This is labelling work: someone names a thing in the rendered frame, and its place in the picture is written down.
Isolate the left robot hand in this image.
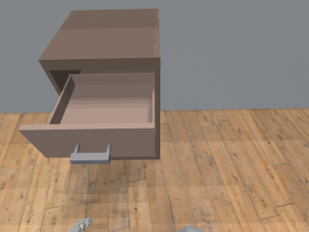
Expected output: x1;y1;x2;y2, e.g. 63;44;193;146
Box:
67;217;93;232

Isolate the handle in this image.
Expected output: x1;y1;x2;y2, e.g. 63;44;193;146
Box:
70;143;112;164

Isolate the drawer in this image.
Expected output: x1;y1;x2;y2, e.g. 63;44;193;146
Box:
18;72;155;159

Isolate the cabinet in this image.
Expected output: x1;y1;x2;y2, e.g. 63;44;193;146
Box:
39;9;160;160

